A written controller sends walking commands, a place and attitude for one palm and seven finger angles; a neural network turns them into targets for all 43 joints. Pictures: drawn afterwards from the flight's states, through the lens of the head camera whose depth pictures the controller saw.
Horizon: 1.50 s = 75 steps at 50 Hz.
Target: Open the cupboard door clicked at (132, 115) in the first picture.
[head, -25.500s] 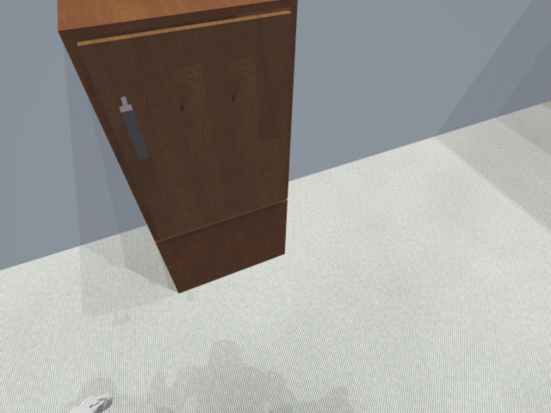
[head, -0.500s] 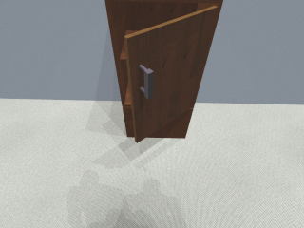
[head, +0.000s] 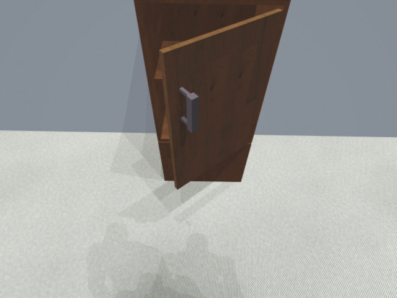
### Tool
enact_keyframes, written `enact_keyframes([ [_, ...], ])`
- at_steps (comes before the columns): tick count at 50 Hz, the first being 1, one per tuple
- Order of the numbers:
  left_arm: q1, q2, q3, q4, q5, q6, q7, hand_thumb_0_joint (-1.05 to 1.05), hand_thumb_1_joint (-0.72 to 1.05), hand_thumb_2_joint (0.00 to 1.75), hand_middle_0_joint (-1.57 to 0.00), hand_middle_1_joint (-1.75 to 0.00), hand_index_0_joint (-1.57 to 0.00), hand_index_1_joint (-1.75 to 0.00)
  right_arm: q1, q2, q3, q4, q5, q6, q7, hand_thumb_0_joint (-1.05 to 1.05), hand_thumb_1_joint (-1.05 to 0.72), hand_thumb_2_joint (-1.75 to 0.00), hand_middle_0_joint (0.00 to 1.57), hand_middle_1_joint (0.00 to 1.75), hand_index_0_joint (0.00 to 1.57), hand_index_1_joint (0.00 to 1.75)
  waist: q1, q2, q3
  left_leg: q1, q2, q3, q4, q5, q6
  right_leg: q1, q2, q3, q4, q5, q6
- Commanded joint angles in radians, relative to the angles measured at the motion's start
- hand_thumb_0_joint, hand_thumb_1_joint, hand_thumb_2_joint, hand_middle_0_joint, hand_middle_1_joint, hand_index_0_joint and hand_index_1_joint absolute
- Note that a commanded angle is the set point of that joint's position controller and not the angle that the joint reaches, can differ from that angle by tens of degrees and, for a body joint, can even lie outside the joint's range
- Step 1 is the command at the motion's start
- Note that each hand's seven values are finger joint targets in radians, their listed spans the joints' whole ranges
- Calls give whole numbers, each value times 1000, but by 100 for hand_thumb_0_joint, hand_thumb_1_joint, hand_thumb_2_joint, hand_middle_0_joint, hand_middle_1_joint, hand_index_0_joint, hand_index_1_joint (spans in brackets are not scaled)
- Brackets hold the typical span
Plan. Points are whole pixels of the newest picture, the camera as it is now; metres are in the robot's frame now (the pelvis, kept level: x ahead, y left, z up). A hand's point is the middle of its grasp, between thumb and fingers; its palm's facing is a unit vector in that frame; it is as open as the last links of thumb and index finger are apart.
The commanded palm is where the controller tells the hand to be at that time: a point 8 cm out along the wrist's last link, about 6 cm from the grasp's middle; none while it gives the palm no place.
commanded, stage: walk to a spot facing it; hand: left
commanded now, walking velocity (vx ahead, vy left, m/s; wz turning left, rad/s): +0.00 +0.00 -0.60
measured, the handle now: (188, 110) +0.58 +0.07 +0.03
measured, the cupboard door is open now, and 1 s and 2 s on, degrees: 39 39 39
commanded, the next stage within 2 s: none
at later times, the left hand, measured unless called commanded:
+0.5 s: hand out of the picture +0.07 +0.15 -0.16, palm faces -0.14 -0.94 -0.30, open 7.4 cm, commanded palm none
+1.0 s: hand out of the picture +0.14 +0.17 -0.19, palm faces -0.39 -0.89 -0.23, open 7.4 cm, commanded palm none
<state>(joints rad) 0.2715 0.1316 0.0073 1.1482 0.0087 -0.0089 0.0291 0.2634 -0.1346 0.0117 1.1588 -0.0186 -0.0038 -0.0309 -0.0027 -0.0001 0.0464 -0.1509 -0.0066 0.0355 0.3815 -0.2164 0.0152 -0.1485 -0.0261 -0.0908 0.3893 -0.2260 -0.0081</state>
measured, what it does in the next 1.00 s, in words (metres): steps on the spot, turning right: left foot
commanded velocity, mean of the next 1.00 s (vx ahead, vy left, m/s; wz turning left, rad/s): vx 0.00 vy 0.00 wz -0.60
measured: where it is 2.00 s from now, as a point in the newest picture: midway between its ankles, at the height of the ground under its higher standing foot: outside the picture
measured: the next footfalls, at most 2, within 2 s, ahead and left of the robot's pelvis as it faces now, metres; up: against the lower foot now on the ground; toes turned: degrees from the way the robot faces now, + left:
left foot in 1.00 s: +0.13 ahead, +0.08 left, +0.00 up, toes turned -33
right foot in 1.42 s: -0.02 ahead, -0.13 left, +0.00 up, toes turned -51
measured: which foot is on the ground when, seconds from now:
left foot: down 0.00-0.36, up 0.38-0.98, down 1.00-1.00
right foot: down 0.00-1.00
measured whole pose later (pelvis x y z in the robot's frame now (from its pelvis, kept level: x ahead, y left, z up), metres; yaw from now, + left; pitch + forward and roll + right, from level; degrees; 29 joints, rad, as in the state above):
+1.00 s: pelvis +0.03 -0.01 -0.01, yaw -29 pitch +3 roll -1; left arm 0.29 0.22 0.08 0.92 0.02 0.04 0.01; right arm 0.05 -0.20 -0.04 0.85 0.01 0.01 -0.02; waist 0.05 -0.03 0.07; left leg -0.33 0.00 -0.07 0.56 -0.29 -0.03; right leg -0.31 0.17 0.26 0.55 -0.28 -0.03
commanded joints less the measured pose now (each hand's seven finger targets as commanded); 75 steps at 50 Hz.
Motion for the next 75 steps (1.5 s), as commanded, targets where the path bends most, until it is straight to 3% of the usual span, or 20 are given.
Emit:
enact_keyframes([
  [1, 56, 120, 40, -36, 4, 7, 3, 0, 90, 90, -20, -30, -20, -30, 78, -103, -27, -24, -2, 5, -20, 0, -90, -90, 20, 30, 20, 30, -5, 10, 28, -16, 114, -51, -12, 155, 12, -41, -91, 112, -28, 161, -30],
  [10, 9, 123, 84, -146, 19, 47, -28, 0, 90, 90, -20, -30, -20, -30, 23, -205, -84, -128, -8, 20, -31, 0, -90, -90, 20, 30, 20, 30, 4, 126, 14, -44, 282, -131, -55, -21, 91, -206, 7, 107, 244, -25, -18],
  [14, -16, 115, 91, -189, 19, 53, -41, 0, 90, 90, -20, -30, -20, -30, -12, -223, -92, -169, -17, 11, -27, 0, -90, -90, 20, 30, 20, 30, 10, 178, -3, -41, 367, -116, -48, 175, 152, -230, 1, 78, 405, -250, -4],
  [17, 82, 144, 100, -170, 21, 35, -41, 0, 90, 90, -20, -30, -20, -30, -73, -221, -98, -204, -8, 15, -24, 0, -90, -90, 20, 30, 20, 30, 74, 2, -38, -110, 254, 32, 219, 187, 45, -46, -23, 127, 76, 99, -16],
  [18, 107, 252, 121, -168, 34, 24, -26, 0, 90, 90, -20, -30, -20, -30, -73, -156, -92, -233, 6, 20, -19, 0, -90, -90, 20, 30, 20, 30, 75, -322, -51, -311, 99, 146, 444, -164, -37, 70, -244, 461, -60, 333, -76],
  [19, 135, 291, 123, -164, 19, 28, -17, 0, 90, 90, -20, -30, -20, -30, -127, -160, -89, -257, 3, 30, -14, 0, -90, -90, 20, 30, 20, 30, 105, -347, -24, -390, 29, 60, 647, -413, -53, 54, -330, 576, -82, 514, -153],
  [25, 32, 232, 115, -224, 11, 13, 0, 0, 90, 90, -20, -30, -20, -30, -157, -150, -91, -255, 1, 38, 4, 0, -90, -90, 20, 30, 20, 30, 39, -37, -81, -438, 67, -65, 778, -167, -74, 97, -193, 444, -22, 414, -167],
  [32, 82, 237, 115, -241, 12, 14, -5, 0, 90, 90, -20, -30, -20, -30, -224, -173, -91, -298, 4, 45, -7, 0, -90, -90, 20, 30, 20, 30, 58, -139, -87, -490, 46, -91, 736, -137, -90, 163, -144, 463, -10, 539, -108],
  [42, 79, 267, 124, -281, 23, 17, 0, 0, 90, 90, -20, -30, -20, -30, -296, -162, -82, -366, 16, 27, -3, 0, -90, -90, 20, 30, 20, 30, 66, -112, -105, -404, 13, -103, 549, -193, -78, 102, -153, 603, 22, 525, -200],
  [47, -15, 277, 126, -305, 17, 26, -2, 0, 90, 90, -20, -30, -20, -30, -150, -167, -83, -344, 29, 8, -9, 0, -90, -90, 20, 30, 20, 30, -6, -115, -138, -89, -9, -106, 179, -69, -56, -75, -85, 597, 99, 436, -129],
  [48, -31, 257, 119, -312, 11, 27, -5, 0, 90, 90, -20, -30, -20, -30, -90, -196, -87, -327, 26, 0, -15, 0, -90, -90, 20, 30, 20, 30, -35, -59, -159, 83, 36, -126, 51, 8, -43, -189, -28, 544, 152, 297, -81],
  [50, -8, 199, 102, -336, 2, 23, -23, 0, 90, 90, -20, -30, -20, -30, -37, -339, -107, -348, 7, -9, -23, 0, -90, -90, 20, 30, 20, 30, -26, 307, -153, 188, 489, -561, -108, 167, 148, -443, 130, 220, 524, -432, 34],
  [52, -25, 225, 112, -342, 22, 30, -42, 0, 90, 90, -20, -30, -20, -30, -90, -286, -85, -376, -16, -3, -29, 0, -90, -90, 20, 30, 20, 30, 3, 113, -47, 9, 458, -449, -114, 221, 200, -451, 57, 182, 747, -340, 60],
  [56, -18, 196, 104, -306, 17, 47, -61, 0, 90, 90, -20, -30, -20, -30, -79, -226, -64, -366, -10, -11, -27, 0, -90, -90, 20, 30, 20, 30, 27, 188, -84, 47, 273, -117, -17, 540, 94, -447, 29, 129, 862, -189, 77],
  [65, -175, 165, 71, -348, 13, 47, -71, 0, 90, 90, -20, -30, -20, -30, 69, -268, -87, -299, -14, -5, -10, 0, -90, -90, 20, 30, 20, 30, -40, 210, -71, 102, 314, -1, 30, 552, 104, -317, 4, 12, 432, -198, 53],
  [69, -101, 186, 76, -329, 10, 37, -66, 0, 90, 90, -20, -30, -20, -30, 34, -292, -97, -302, -9, -1, -2, 0, -90, -90, 20, 30, 20, 30, 13, 183, -90, 2, 318, 45, 148, 443, 45, -85, 20, -2, 151, -49, 8],
  [70, -24, 234, 85, -306, 15, 29, -59, 0, 90, 90, -20, -30, -20, -30, 21, -278, -98, -311, 1, 1, 6, 0, -90, -90, 20, 30, 20, 30, 52, 90, -121, -107, 285, 83, 274, 327, -3, 87, -26, 60, 40, 120, -18],
  [71, 52, 352, 110, -282, 26, 16, -41, 0, 90, 90, -20, -30, -20, -30, 7, -197, -81, -341, 12, 3, 11, 0, -90, -90, 20, 30, 20, 30, 86, -251, -165, -354, 147, 185, 524, -114, -72, 275, -279, 394, -23, 467, -108],
  [72, 100, 404, 119, -267, 9, 19, -26, 0, 90, 90, -20, -30, -20, -30, -51, -199, -73, -368, 9, 16, 4, 0, -90, -90, 20, 30, 20, 30, 118, -321, -169, -449, 73, 76, 715, -473, -88, 242, -398, 522, 0, 748, -211],
  [75, -39, 308, 108, -306, 9, 27, -1, 0, 90, 90, -20, -30, -20, -30, -61, -202, -83, -334, 9, 30, 4, 0, -90, -90, 20, 30, 20, 30, 51, -225, -111, -495, 126, -42, 808, -272, -89, 163, -253, 396, 3, 503, -196],
])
